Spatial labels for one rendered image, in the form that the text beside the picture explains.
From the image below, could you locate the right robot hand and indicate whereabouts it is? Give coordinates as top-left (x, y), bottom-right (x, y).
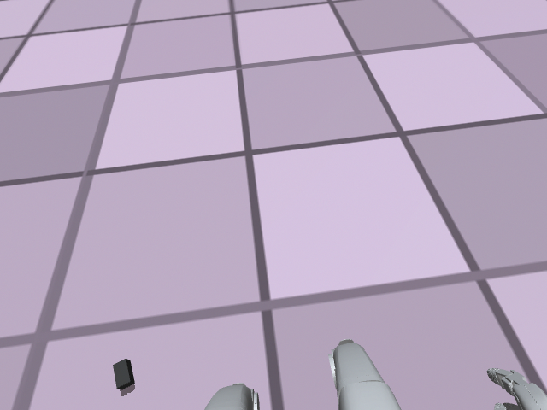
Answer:
top-left (487, 368), bottom-right (547, 410)

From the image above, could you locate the small box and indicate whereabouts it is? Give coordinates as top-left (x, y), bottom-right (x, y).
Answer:
top-left (113, 359), bottom-right (135, 390)

